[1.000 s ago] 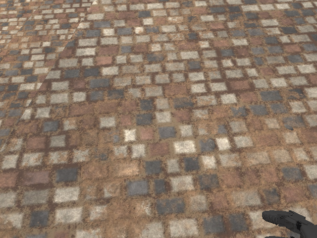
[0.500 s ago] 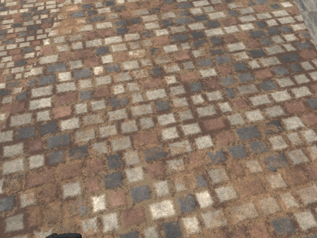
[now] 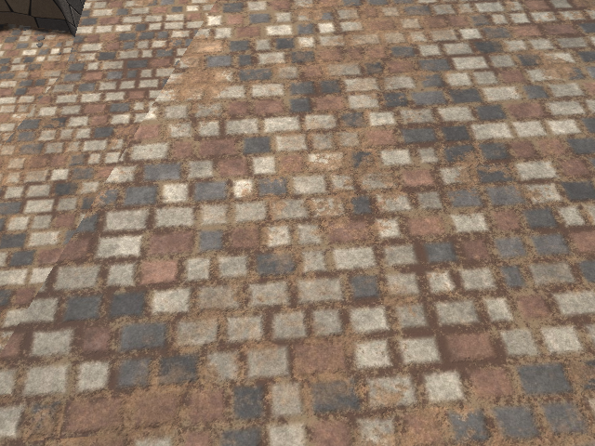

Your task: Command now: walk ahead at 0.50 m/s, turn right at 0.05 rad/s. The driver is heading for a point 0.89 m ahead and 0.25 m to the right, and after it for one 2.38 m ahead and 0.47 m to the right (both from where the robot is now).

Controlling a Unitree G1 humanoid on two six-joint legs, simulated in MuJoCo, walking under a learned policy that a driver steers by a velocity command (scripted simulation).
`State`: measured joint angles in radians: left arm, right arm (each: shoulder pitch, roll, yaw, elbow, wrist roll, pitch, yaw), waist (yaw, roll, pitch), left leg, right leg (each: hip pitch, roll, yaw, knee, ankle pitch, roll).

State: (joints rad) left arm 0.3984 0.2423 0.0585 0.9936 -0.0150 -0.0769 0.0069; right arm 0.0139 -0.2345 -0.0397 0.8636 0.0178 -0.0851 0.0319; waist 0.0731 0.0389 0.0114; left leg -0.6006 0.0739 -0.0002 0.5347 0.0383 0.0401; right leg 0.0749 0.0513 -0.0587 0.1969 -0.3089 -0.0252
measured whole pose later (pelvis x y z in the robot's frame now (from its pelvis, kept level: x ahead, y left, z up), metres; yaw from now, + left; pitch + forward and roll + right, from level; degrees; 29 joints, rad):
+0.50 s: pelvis +0.28 +0.02 +0.00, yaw -13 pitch +1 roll +2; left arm 0.12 0.24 0.08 0.84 -0.02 -0.04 -0.03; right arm 0.31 -0.24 -0.07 0.99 0.00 -0.09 -0.02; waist -0.06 -0.03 0.02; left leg 0.07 -0.03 0.26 0.21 -0.30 0.02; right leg -0.67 -0.11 0.00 0.71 0.03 -0.05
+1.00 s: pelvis +0.54 -0.09 +0.01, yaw -29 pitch +2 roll +0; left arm 0.33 0.26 0.08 0.79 -0.02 -0.06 0.01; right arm 0.00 -0.27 -0.06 0.79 0.00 -0.10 0.01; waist 0.07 0.04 0.03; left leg -0.63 0.07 -0.08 0.58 0.07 -0.04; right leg -0.10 0.11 0.13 0.34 -0.26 -0.09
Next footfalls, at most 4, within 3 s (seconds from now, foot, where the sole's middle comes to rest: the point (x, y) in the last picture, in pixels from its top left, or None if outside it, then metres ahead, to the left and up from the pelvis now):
0.06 left None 0.23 0.13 -0.77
0.62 right None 0.49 -0.15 -0.77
1.12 left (372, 305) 0.84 -0.09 -0.77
1.58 right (474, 304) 0.86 -0.35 -0.77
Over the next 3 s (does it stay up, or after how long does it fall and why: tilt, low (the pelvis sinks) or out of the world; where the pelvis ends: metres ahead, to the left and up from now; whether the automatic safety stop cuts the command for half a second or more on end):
stays up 0.84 -0.20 0.00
